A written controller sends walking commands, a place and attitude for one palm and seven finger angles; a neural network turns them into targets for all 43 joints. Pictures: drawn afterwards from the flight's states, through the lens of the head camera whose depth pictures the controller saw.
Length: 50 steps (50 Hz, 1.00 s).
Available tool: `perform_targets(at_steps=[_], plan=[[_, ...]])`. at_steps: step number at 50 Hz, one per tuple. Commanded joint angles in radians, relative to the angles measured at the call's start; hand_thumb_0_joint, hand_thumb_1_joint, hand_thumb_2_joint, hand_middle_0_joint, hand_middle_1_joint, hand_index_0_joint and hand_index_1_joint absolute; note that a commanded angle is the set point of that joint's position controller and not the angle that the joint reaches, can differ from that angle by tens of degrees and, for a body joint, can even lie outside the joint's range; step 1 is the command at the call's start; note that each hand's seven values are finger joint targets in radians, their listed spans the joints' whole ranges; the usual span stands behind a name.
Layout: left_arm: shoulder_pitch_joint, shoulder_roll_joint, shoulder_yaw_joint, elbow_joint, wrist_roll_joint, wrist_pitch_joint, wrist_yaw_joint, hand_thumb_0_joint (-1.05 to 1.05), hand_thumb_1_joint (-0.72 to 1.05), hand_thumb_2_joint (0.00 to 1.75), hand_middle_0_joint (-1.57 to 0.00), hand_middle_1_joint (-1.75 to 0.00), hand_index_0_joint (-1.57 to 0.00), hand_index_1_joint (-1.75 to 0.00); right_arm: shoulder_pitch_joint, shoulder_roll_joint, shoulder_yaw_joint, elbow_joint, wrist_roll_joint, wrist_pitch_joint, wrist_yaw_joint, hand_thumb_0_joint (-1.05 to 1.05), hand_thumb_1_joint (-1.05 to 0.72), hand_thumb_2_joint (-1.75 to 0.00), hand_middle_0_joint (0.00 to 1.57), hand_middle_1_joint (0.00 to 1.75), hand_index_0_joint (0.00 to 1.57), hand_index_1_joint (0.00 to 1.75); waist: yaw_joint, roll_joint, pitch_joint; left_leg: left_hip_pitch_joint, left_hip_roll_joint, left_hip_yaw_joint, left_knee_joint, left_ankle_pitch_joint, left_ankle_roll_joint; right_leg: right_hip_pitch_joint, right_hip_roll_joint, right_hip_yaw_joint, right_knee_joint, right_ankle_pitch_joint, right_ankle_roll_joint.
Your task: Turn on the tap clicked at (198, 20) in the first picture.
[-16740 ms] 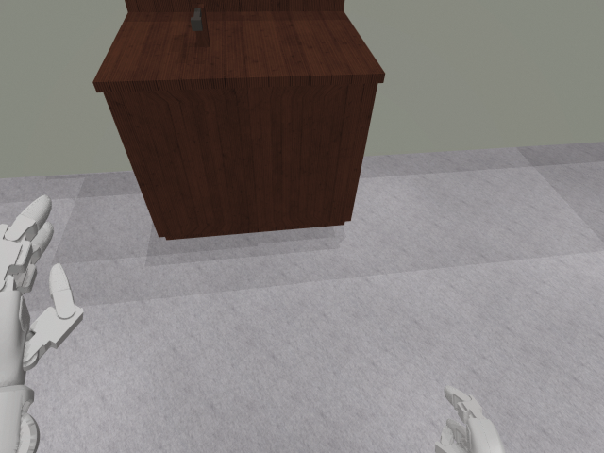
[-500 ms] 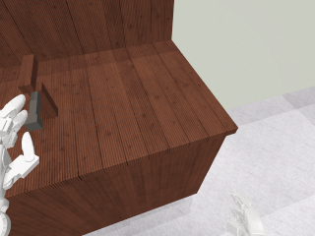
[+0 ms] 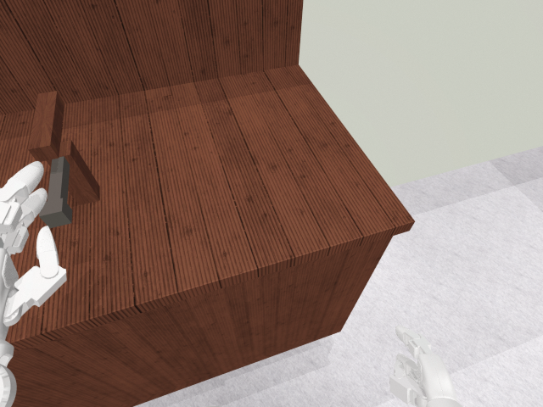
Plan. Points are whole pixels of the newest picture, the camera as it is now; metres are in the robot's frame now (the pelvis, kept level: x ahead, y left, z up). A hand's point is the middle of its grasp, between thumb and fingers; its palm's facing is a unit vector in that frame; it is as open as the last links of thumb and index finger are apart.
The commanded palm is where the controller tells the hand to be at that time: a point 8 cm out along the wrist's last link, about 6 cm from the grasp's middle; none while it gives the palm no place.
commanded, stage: shuffle to correct the standing spot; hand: left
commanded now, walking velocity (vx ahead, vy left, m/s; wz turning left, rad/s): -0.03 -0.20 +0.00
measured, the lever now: (56, 213) +0.33 +0.32 +0.11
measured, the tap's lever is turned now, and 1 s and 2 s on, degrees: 0 0 0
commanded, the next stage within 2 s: come to a stop and stand still in 0.32 s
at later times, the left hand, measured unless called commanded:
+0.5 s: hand (43, 264) +0.22 +0.25 +0.18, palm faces +0.31 -0.84 -0.45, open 7.5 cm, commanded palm +0.15 +0.28 +0.19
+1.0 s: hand out of the picture +0.22 +0.33 +0.17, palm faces +0.39 -0.85 -0.36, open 7.4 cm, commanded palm +0.15 +0.35 +0.19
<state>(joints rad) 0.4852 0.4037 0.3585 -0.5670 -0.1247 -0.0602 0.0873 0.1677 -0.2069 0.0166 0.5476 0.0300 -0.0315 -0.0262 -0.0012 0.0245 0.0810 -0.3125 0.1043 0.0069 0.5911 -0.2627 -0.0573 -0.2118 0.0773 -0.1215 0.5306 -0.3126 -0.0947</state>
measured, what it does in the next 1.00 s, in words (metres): shifts its weight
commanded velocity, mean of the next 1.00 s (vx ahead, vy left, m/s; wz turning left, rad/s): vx -0.01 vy -0.08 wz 0.00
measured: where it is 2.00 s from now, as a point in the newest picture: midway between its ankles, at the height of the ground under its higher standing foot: outside the picture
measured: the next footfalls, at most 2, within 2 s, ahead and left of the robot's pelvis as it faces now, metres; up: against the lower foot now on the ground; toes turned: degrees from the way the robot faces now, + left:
none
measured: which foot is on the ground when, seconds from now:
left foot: down 0.00-1.00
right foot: down 0.00-1.00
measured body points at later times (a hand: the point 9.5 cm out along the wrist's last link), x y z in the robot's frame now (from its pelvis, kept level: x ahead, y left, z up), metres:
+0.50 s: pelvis -0.01 +0.00 +0.00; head +0.03 +0.01 +0.45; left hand +0.20 +0.29 +0.20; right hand +0.17 -0.22 -0.08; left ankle +0.03 +0.16 -0.73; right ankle -0.01 -0.06 -0.73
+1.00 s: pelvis -0.01 +0.07 +0.01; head +0.03 +0.10 +0.46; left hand +0.19 +0.37 +0.19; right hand +0.18 -0.15 -0.06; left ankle +0.03 +0.16 -0.73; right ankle -0.01 -0.06 -0.73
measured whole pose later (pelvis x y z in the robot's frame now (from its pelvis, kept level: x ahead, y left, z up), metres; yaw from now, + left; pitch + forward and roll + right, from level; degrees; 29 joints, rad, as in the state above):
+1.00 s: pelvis -0.01 +0.07 +0.01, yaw +0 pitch +0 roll -2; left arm 0.40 0.38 0.37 -0.47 -0.06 -0.23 0.12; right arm 0.19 -0.22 0.02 0.59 0.01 -0.16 0.00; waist 0.03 -0.03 0.08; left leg -0.29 0.00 0.04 0.51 -0.21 0.04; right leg -0.19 -0.02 -0.08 0.44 -0.24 0.01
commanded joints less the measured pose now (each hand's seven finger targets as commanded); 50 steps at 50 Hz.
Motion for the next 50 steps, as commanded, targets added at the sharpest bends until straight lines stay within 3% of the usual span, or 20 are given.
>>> perform_targets(at_steps=[1, 7, 10, 16, 22, 23, 24, 25, 26, 27, 28, 29, 32, 33, 37, 38, 39, 43, 46, 50], plan=[[-0.031, 0.171, 0.131, -0.203, -0.007, -0.065, 0.021, 0.00, 0.90, 0.90, -0.20, -0.30, -0.20, -0.30, -0.081, -0.117, -0.048, -0.158, 0.000, -0.055, -0.007, 0.00, -0.90, -0.90, 0.20, 0.30, 0.20, 0.30, -0.001, 0.041, -0.176, 0.101, 0.059, -0.047, -0.045, 0.175, 0.091, 0.006, -0.169, 0.128, -0.116, 0.288, 0.051], [-0.037, 0.168, 0.126, -0.194, -0.007, -0.063, 0.024, 0.00, 0.90, 0.90, -0.20, -0.30, -0.20, -0.30, -0.078, -0.117, -0.049, -0.156, 0.000, -0.058, -0.009, 0.00, -0.90, -0.90, 0.20, 0.30, 0.20, 0.30, -0.001, 0.020, -0.165, 0.090, 0.053, -0.045, -0.048, 0.131, 0.088, 0.005, -0.173, 0.139, -0.135, 0.267, 0.049], [-0.040, 0.167, 0.122, -0.201, -0.007, -0.066, 0.025, 0.00, 0.90, 0.90, -0.20, -0.30, -0.20, -0.30, -0.085, -0.120, -0.049, -0.155, -0.001, -0.061, -0.009, 0.00, -0.90, -0.90, 0.20, 0.30, 0.20, 0.30, -0.002, 0.055, -0.172, 0.109, 0.057, -0.049, -0.067, 0.129, 0.090, -0.006, -0.170, 0.136, -0.130, 0.257, 0.052], [-0.051, 0.168, 0.120, -0.190, -0.008, -0.064, 0.030, 0.00, 0.90, 0.90, -0.20, -0.30, -0.20, -0.30, -0.082, -0.116, -0.046, -0.153, -0.001, -0.064, -0.010, 0.00, -0.90, -0.90, 0.20, 0.30, 0.20, 0.30, -0.003, 0.027, -0.150, 0.085, 0.047, -0.049, -0.065, 0.059, 0.087, -0.018, -0.174, 0.146, -0.148, 0.207, 0.044], [-0.034, 0.167, 0.123, -0.197, -0.007, -0.062, 0.032, 0.00, 0.90, 0.90, -0.20, -0.30, -0.20, -0.30, -0.083, -0.118, -0.049, -0.155, 0.000, -0.062, -0.009, 0.00, -0.90, -0.90, 0.20, 0.30, 0.20, 0.30, 0.002, 0.035, -0.181, 0.093, 0.048, -0.046, -0.046, 0.149, 0.088, 0.024, -0.177, 0.146, -0.140, 0.276, 0.050], [-0.924, 0.956, 0.404, -0.474, 0.027, -0.261, 0.037, 0.00, 0.90, 0.90, -0.20, -0.30, -0.20, -0.30, 0.103, -0.144, 0.073, -0.177, 0.047, -0.067, -0.105, 0.00, -0.90, -0.90, 0.20, 0.30, 0.20, 0.30, -0.029, 0.079, -0.160, 0.162, -0.023, -0.048, -0.062, 0.346, 0.095, 0.044, -0.095, 0.111, -0.178, 0.143, 0.135], [-0.529, 0.341, 0.333, -0.013, 0.046, -0.168, 0.016, 0.00, 0.90, 0.90, -0.20, -0.30, -0.20, -0.30, 0.034, -0.047, -0.045, -0.152, 0.031, -0.112, -0.060, 0.00, -0.90, -0.90, 0.20, 0.30, 0.20, 0.30, -0.012, -0.042, -0.139, 0.127, 0.058, -0.035, -0.014, 0.230, 0.082, -0.130, -0.143, 0.153, -0.154, 0.053, 0.094], [-0.398, 0.314, 0.251, 0.067, 0.035, -0.140, -0.002, 0.00, 0.90, 0.90, -0.20, -0.30, -0.20, -0.30, 0.007, -0.147, -0.058, -0.137, -0.021, -0.124, -0.029, 0.00, -0.90, -0.90, 0.20, 0.30, 0.20, 0.30, 0.021, -0.049, -0.106, 0.107, -0.002, 0.021, 0.009, 0.141, 0.064, -0.103, -0.116, 0.201, -0.171, 0.171, 0.076], [-0.359, 0.358, 0.271, 0.034, 0.035, -0.155, -0.012, 0.00, 0.90, 0.90, -0.20, -0.30, -0.20, -0.30, 0.033, -0.171, -0.073, -0.142, -0.031, -0.136, -0.009, 0.00, -0.90, -0.90, 0.20, 0.30, 0.20, 0.30, 0.033, -0.064, -0.148, 0.044, -0.034, 0.044, 0.052, 0.068, 0.063, -0.054, -0.158, 0.226, -0.178, 0.240, 0.076], [-0.255, 0.287, 0.210, 0.055, 0.023, -0.176, -0.023, 0.00, 0.90, 0.90, -0.20, -0.30, -0.20, -0.30, 0.052, -0.161, -0.070, -0.149, -0.025, -0.150, 0.011, 0.00, -0.90, -0.90, 0.20, 0.30, 0.20, 0.30, 0.044, -0.098, -0.185, -0.021, -0.069, 0.045, 0.092, 0.059, 0.068, 0.036, -0.201, 0.251, -0.165, 0.321, 0.071], [-0.166, 0.218, 0.157, 0.079, 0.022, -0.185, -0.022, 0.00, 0.90, 0.90, -0.20, -0.30, -0.20, -0.30, 0.023, -0.151, -0.058, -0.145, -0.012, -0.163, 0.031, 0.00, -0.90, -0.90, 0.20, 0.30, 0.20, 0.30, 0.055, -0.043, -0.222, 0.004, -0.081, 0.045, 0.091, 0.080, 0.076, 0.055, -0.220, 0.265, -0.134, 0.415, 0.059], [-0.077, 0.182, 0.135, 0.047, 0.018, -0.204, -0.021, 0.00, 0.90, 0.90, -0.20, -0.30, -0.20, -0.30, 0.077, -0.151, -0.059, -0.151, -0.009, -0.172, 0.046, 0.00, -0.90, -0.90, 0.20, 0.30, 0.20, 0.30, 0.060, -0.036, -0.240, -0.004, -0.079, 0.042, 0.075, 0.114, 0.079, 0.088, -0.231, 0.231, -0.113, 0.479, 0.061], [-0.043, 0.194, 0.144, -0.056, 0.008, -0.250, -0.005, 0.00, 0.90, 0.90, -0.20, -0.30, -0.20, -0.30, 0.037, -0.156, -0.057, -0.150, -0.010, -0.205, 0.060, 0.00, -0.90, -0.90, 0.20, 0.30, 0.20, 0.30, 0.059, -0.070, -0.186, 0.044, -0.079, 0.025, -0.003, 0.137, 0.084, 0.024, -0.211, 0.172, -0.114, 0.443, 0.096], [-0.049, 0.232, 0.176, -0.080, 0.011, -0.258, 0.011, 0.00, 0.90, 0.90, -0.20, -0.30, -0.20, -0.30, -0.002, -0.156, -0.053, -0.138, -0.008, -0.207, 0.053, 0.00, -0.90, -0.90, 0.20, 0.30, 0.20, 0.30, 0.056, -0.021, -0.207, 0.109, -0.069, 0.020, -0.046, 0.158, 0.087, -0.006, -0.193, 0.159, -0.099, 0.395, 0.087], [-0.115, 0.239, 0.197, -0.089, 0.021, -0.274, 0.028, 0.00, 0.90, 0.90, -0.20, -0.30, -0.20, -0.30, -0.003, -0.160, -0.060, -0.120, -0.022, -0.210, 0.031, 0.00, -0.90, -0.90, 0.20, 0.30, 0.20, 0.30, 0.034, -0.031, -0.153, 0.069, -0.064, -0.023, -0.063, 0.112, 0.074, -0.016, -0.192, 0.176, -0.158, 0.260, 0.062], [-0.160, 0.268, 0.206, -0.124, 0.025, -0.273, 0.038, 0.00, 0.90, 0.90, -0.20, -0.30, -0.20, -0.30, -0.029, -0.162, -0.056, -0.111, -0.019, -0.205, 0.024, 0.00, -0.90, -0.90, 0.20, 0.30, 0.20, 0.30, 0.030, 0.022, -0.167, 0.104, -0.059, -0.031, -0.088, 0.112, 0.076, -0.026, -0.189, 0.178, -0.155, 0.232, 0.055], [-0.163, 0.230, 0.183, -0.099, 0.030, -0.274, 0.039, 0.00, 0.90, 0.90, -0.20, -0.30, -0.20, -0.30, -0.010, -0.162, -0.061, -0.100, -0.022, -0.203, 0.018, 0.00, -0.90, -0.90, 0.20, 0.30, 0.20, 0.30, 0.026, 0.042, -0.171, 0.099, -0.046, -0.044, -0.115, 0.120, 0.077, -0.004, -0.176, 0.154, -0.147, 0.222, 0.060], [-0.195, 0.201, 0.133, -0.140, 0.043, -0.253, 0.045, 0.00, 0.90, 0.90, -0.20, -0.30, -0.20, -0.30, -0.044, -0.161, -0.057, -0.104, -0.010, -0.205, 0.014, 0.00, -0.90, -0.90, 0.20, 0.30, 0.20, 0.30, 0.027, 0.102, -0.209, 0.148, -0.013, -0.087, -0.175, 0.204, 0.086, 0.030, -0.148, 0.109, -0.116, 0.218, 0.075], [-0.169, 0.136, 0.085, -0.148, 0.062, -0.237, 0.042, 0.00, 0.90, 0.90, -0.20, -0.30, -0.20, -0.30, -0.047, -0.159, -0.055, -0.110, -0.019, -0.197, 0.017, 0.00, -0.90, -0.90, 0.20, 0.30, 0.20, 0.30, 0.022, 0.101, -0.196, 0.134, 0.010, -0.103, -0.202, 0.189, 0.087, 0.037, -0.134, 0.089, -0.127, 0.185, 0.082], [-0.131, 0.120, 0.094, -0.130, 0.080, -0.215, 0.044, 0.00, 0.90, 0.90, -0.20, -0.30, -0.20, -0.30, -0.052, -0.149, -0.050, -0.120, -0.025, -0.172, 0.014, 0.00, -0.90, -0.90, 0.20, 0.30, 0.20, 0.30, 0.015, 0.068, -0.177, 0.112, 0.020, -0.113, -0.231, 0.135, 0.083, 0.042, -0.126, 0.081, -0.141, 0.168, 0.084]])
